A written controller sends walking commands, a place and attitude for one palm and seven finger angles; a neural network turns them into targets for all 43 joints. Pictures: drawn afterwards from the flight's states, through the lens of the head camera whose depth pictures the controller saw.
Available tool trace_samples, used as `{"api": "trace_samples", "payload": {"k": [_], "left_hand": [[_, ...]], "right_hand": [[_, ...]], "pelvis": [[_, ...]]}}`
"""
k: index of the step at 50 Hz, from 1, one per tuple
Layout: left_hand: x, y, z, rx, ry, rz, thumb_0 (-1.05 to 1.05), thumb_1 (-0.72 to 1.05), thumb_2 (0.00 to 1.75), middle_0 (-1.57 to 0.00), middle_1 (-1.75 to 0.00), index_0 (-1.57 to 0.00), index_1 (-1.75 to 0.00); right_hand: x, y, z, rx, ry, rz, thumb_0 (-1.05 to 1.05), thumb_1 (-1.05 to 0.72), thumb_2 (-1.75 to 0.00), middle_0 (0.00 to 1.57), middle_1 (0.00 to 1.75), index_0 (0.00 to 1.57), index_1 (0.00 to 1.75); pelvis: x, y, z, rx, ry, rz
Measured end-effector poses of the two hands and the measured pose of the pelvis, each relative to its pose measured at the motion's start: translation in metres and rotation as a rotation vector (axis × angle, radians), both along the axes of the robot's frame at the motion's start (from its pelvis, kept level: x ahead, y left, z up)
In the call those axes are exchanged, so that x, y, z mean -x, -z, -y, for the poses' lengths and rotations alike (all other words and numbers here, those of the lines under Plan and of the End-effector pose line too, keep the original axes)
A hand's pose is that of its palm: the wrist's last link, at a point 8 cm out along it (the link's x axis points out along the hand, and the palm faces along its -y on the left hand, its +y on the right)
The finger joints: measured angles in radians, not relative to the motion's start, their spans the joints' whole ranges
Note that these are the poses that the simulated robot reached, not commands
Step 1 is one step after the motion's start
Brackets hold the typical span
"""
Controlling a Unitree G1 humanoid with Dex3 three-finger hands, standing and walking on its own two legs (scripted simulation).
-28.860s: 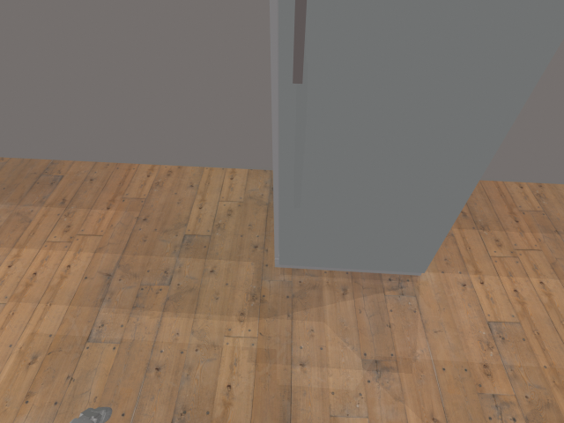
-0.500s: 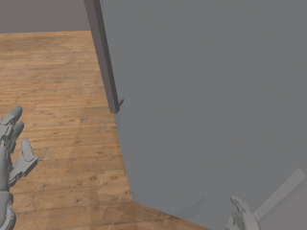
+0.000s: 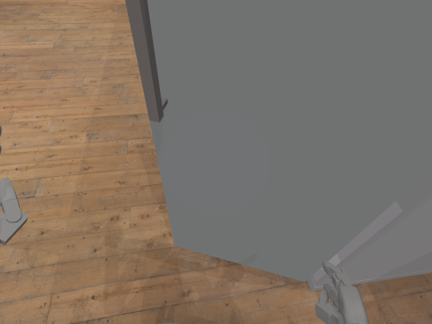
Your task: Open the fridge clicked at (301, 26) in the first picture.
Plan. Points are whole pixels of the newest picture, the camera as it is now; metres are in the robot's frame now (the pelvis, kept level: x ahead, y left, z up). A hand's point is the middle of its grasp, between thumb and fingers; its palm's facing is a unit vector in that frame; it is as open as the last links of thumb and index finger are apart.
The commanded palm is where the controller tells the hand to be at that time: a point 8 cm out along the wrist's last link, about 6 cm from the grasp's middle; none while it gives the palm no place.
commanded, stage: step back with the hand held close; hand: left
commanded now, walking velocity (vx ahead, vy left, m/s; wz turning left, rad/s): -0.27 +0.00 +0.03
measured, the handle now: (147, 29) +0.47 +0.16 +0.29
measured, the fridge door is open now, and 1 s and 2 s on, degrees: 67 67 67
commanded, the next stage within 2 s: stop stepping back and stand still in 0.86 s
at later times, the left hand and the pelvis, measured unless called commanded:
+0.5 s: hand out of the picture +0.14 +0.27 +0.17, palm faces +0.50 -0.76 -0.42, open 7.5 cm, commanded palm +0.06 +0.31 +0.19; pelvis -0.06 +0.00 -0.01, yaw +3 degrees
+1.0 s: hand out of the picture +0.09 +0.25 +0.17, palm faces +0.26 -0.84 -0.47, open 7.5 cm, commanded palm +0.01 +0.30 +0.19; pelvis -0.15 +0.01 +0.02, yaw -4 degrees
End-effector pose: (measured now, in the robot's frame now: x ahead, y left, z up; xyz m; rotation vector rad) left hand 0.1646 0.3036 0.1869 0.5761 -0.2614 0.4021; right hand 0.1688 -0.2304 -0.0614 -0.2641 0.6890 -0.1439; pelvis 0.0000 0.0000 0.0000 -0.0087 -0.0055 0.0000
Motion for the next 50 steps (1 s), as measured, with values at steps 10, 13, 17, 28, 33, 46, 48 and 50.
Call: {"api": "trace_samples", "payload": {"k": [10, 13, 17, 28, 33, 46, 48, 50], "left_hand": [[0.031, 0.0, 0.0, 0.007, 0.0, 0.088, 0.02, 0.89, 0.9, -0.21, -0.3, -0.21, -0.3], [0.04, -0.004, -0.002, -0.039, -0.006, 0.103, 0.02, 0.89, 0.9, -0.21, -0.3, -0.21, -0.3], [0.057, -0.006, -0.004, -0.078, -0.031, 0.113, 0.02, 0.89, 0.9, -0.21, -0.3, -0.21, -0.3], [0.077, -0.004, -0.003, -0.053, 0.019, 0.141, 0.02, 0.89, 0.9, -0.21, -0.3, -0.21, -0.3], [0.099, -0.015, -0.007, -0.066, -0.02, 0.148, 0.02, 0.88, 0.9, -0.21, -0.3, -0.21, -0.3], [0.091, -0.002, 0.01, 0.026, 0.151, 0.039, 0.02, 0.89, 0.9, -0.21, -0.3, -0.21, -0.3], [0.098, -0.003, 0.01, 0.019, 0.189, 0.01, 0.02, 0.89, 0.9, -0.21, -0.3, -0.21, -0.3], [0.112, -0.006, 0.011, 0.011, 0.213, -0.016, 0.02, 0.89, 0.9, -0.21, -0.3, -0.21, -0.3]], "right_hand": [[0.032, 0.008, -0.005, 0.013, -0.028, -0.005, 0.01, -0.9, -0.9, 0.21, 0.3, 0.2, 0.3], [0.039, 0.01, -0.005, 0.006, -0.033, 0.001, 0.01, -0.9, -0.9, 0.21, 0.3, 0.2, 0.3], [0.043, 0.015, -0.002, -0.001, -0.05, 0.011, 0.01, -0.9, -0.9, 0.21, 0.3, 0.2, 0.3], [0.064, 0.011, -0.001, 0.03, -0.042, 0.015, 0.01, -0.9, -0.9, 0.2, 0.3, 0.2, 0.3], [0.075, 0.007, -0.008, -0.013, -0.055, 0.015, 0.01, -0.9, -0.9, 0.2, 0.3, 0.2, 0.3], [0.12, -0.019, -0.003, 0.012, 0.041, 0.025, 0.01, -0.9, -0.9, 0.21, 0.3, 0.2, 0.3], [0.133, -0.028, -0.002, 0.018, 0.051, 0.054, 0.01, -0.9, -0.9, 0.21, 0.3, 0.2, 0.3], [0.15, -0.035, -0.001, 0.019, 0.059, 0.078, 0.01, -0.9, -0.9, 0.2, 0.3, 0.2, 0.3]], "pelvis": [[0.026, 0.006, -0.002, 0.02, -0.029, 0.002], [0.031, 0.009, 0.001, 0.016, -0.058, 0.01], [0.038, 0.014, 0.004, 0.015, -0.055, 0.019], [0.069, 0.015, -0.002, 0.045, -0.077, 0.013], [0.077, 0.006, 0.006, 0.063, -0.059, -0.032], [0.126, -0.009, -0.006, 0.014, 0.054, -0.056], [0.139, -0.012, -0.009, 0.022, 0.064, -0.05], [0.151, -0.015, -0.01, 0.037, 0.074, -0.042]]}}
